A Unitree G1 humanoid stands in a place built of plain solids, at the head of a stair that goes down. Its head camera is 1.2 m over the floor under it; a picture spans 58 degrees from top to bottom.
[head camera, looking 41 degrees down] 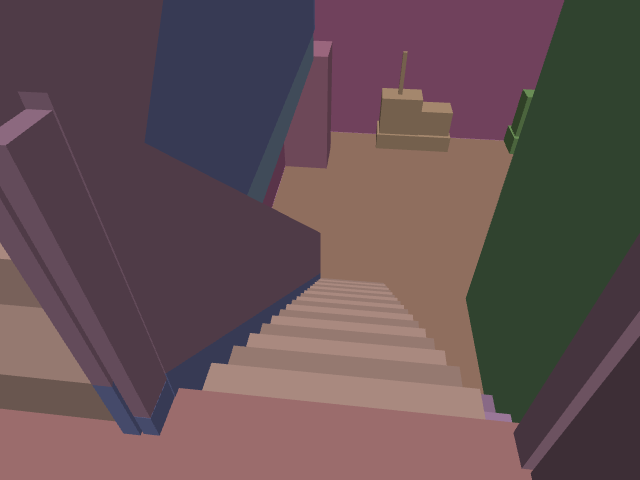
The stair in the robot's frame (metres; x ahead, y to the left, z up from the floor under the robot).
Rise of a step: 0.20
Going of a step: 0.22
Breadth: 0.98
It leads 6 degrees to the right of straight ahead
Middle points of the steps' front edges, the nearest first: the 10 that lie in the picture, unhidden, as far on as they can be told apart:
0.64 -0.06 0.00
0.86 -0.08 -0.20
1.08 -0.10 -0.40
1.30 -0.13 -0.60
1.52 -0.15 -0.80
1.74 -0.18 -1.00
1.96 -0.20 -1.20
2.17 -0.22 -1.40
2.39 -0.25 -1.60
2.61 -0.27 -1.80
